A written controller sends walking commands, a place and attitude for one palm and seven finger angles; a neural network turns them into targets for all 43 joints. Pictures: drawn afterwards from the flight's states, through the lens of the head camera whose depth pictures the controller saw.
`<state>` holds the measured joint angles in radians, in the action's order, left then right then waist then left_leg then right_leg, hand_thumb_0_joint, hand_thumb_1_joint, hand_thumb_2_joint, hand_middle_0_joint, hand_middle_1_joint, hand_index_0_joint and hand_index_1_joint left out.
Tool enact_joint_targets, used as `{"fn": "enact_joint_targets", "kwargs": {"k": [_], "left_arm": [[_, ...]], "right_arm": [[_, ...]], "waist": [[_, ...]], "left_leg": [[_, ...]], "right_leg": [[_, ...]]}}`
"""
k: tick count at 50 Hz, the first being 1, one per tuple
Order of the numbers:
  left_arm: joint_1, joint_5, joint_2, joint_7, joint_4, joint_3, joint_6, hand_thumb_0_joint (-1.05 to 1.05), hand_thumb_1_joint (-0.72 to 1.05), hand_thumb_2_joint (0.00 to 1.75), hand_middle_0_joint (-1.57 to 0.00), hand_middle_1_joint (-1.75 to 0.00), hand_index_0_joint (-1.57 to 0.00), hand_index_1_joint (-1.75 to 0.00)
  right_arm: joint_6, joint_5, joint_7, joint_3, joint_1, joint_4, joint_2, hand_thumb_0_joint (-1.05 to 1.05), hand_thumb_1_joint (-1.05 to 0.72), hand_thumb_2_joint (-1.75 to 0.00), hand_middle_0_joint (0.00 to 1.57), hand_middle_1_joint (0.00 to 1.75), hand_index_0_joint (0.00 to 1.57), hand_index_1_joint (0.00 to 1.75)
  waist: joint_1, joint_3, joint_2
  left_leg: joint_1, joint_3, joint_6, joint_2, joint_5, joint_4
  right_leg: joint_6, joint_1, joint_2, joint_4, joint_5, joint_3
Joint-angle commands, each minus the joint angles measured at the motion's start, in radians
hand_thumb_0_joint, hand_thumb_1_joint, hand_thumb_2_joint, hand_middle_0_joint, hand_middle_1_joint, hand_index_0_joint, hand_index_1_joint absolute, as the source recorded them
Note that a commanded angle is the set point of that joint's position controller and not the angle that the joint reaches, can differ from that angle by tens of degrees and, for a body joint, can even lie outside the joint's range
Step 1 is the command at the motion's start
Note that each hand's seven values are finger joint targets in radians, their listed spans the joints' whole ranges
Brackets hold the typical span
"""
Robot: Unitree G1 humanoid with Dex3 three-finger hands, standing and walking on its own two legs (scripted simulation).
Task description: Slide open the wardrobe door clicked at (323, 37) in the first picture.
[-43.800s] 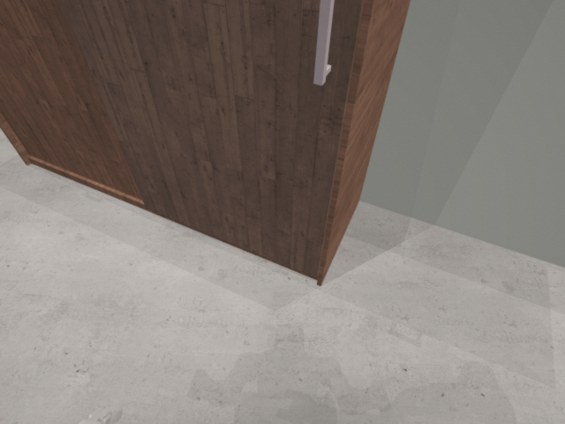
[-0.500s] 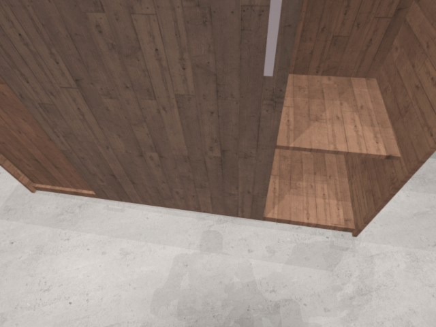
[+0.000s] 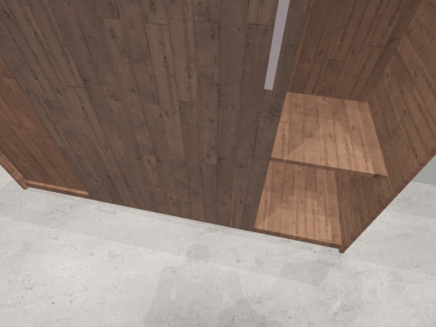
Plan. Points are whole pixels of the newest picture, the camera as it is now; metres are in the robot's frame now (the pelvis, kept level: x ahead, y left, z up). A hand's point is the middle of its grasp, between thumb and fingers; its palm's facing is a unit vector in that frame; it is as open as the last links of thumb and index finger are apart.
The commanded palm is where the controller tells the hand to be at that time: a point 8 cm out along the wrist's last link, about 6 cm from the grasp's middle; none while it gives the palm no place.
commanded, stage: let the arm hang, fingers relaxed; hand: right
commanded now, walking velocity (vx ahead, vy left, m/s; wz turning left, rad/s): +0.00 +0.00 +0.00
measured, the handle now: (278, 30) +0.64 -0.08 +0.24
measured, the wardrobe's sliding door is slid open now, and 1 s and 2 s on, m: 0.43 0.43 0.43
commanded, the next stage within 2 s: look to check the result in 0.20 s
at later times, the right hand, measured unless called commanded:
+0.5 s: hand out of the picture +0.01 -0.17 -0.18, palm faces +0.02 +0.98 -0.18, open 7.4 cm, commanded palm none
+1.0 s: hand out of the picture +0.03 -0.16 -0.18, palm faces +0.02 +0.98 -0.18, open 7.4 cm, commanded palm none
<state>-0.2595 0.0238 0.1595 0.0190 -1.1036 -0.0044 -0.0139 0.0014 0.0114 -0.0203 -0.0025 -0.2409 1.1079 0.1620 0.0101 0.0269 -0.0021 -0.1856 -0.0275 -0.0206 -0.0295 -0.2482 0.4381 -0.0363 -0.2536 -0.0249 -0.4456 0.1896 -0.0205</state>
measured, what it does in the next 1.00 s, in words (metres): stands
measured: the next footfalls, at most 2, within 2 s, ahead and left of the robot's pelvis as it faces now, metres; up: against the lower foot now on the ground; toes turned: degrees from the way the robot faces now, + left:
none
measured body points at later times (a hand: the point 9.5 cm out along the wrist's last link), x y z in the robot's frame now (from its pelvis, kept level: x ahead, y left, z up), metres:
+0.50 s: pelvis +0.02 +0.00 +0.00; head +0.03 +0.00 +0.45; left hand +0.03 +0.23 -0.16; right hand +0.01 -0.22 -0.16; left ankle -0.01 +0.13 -0.74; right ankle +0.03 -0.09 -0.74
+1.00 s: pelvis +0.03 +0.01 +0.00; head +0.04 +0.01 +0.45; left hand +0.04 +0.24 -0.16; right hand +0.03 -0.21 -0.16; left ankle -0.01 +0.13 -0.74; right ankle +0.03 -0.09 -0.74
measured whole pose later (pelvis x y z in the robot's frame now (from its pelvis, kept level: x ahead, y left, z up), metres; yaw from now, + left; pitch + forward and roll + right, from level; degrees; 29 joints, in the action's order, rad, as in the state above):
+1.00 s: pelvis +0.03 +0.01 +0.00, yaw +0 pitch -1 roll +0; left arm -0.23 0.02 0.16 0.03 -1.15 0.00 0.00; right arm -0.01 0.01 -0.03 0.00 -0.25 1.15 0.16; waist 0.01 0.03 0.01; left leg -0.11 -0.03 -0.01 -0.02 -0.26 0.38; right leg -0.02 -0.18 -0.02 -0.40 0.21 -0.02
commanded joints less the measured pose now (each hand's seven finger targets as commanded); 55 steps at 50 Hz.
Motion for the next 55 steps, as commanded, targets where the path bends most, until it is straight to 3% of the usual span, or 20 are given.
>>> {"fn": "enact_joint_targets", "kwargs": {"k": [1,4,11,24,40,55], "left_arm": [[-0.037,-0.001,0.103,0.013,0.029,-0.016,0.024,0.0,0.9,0.9,-0.2,-0.3,-0.2,-0.3],[-0.038,-0.001,0.101,0.015,0.025,-0.017,0.024,0.0,0.9,0.9,-0.2,-0.3,-0.2,-0.3],[-0.036,-0.003,0.104,0.017,0.019,-0.018,0.026,0.0,0.9,0.9,-0.2,-0.3,-0.2,-0.3],[-0.02,-0.005,0.107,0.019,0.002,-0.014,0.026,0.0,0.9,0.9,-0.2,-0.3,-0.2,-0.3],[-0.017,-0.008,0.11,0.022,-0.006,-0.012,0.03,0.0,0.9,0.9,-0.2,-0.3,-0.2,-0.3],[-0.015,-0.008,0.113,0.023,-0.014,-0.012,0.028,0.0,0.9,0.9,-0.2,-0.3,-0.2,-0.3]], "right_arm": [[-0.011,0.002,-0.01,-0.018,-0.074,-0.018,0.106,0.0,-0.9,-0.9,0.2,0.3,0.2,0.3],[-0.013,0.001,-0.01,-0.019,-0.069,-0.014,0.101,0.0,-0.9,-0.9,0.2,0.3,0.2,0.3],[-0.017,0.001,-0.012,-0.018,-0.069,-0.008,0.098,0.0,-0.9,-0.9,0.2,0.3,0.2,0.3],[-0.017,0.0,-0.013,-0.015,-0.073,0.012,0.094,0.0,-0.9,-0.9,0.2,0.3,0.2,0.3],[-0.024,-0.002,-0.015,-0.015,-0.077,0.012,0.102,0.0,-0.9,-0.9,0.2,0.3,0.2,0.3],[-0.025,-0.003,-0.014,-0.015,-0.079,0.013,0.106,0.0,-0.9,-0.9,0.2,0.3,0.2,0.3]], "waist": [[-0.011,0.022,-0.02],[-0.007,0.021,-0.038],[-0.003,-0.002,0.003],[-0.003,0.026,0.006],[-0.007,-0.002,0.01],[-0.008,0.036,0.01]], "left_leg": [[-0.012,0.06,0.043,-0.067,0.016,-0.083],[-0.015,0.066,0.045,-0.068,0.019,-0.091],[-0.003,0.062,0.042,-0.072,0.061,-0.094],[-0.005,0.064,0.039,-0.074,0.068,-0.109],[0.031,0.066,0.041,-0.08,0.153,-0.116],[0.022,0.068,0.044,-0.078,0.133,-0.137]], "right_leg": [[-0.012,-0.008,0.115,0.118,-0.008,0.123],[-0.009,0.0,0.113,0.116,-0.016,0.118],[-0.009,0.039,0.116,0.1,-0.085,0.113],[-0.007,0.063,0.117,0.11,-0.105,0.107],[-0.006,0.099,0.12,0.092,-0.197,0.095],[-0.002,0.096,0.12,0.104,-0.168,0.09]]}}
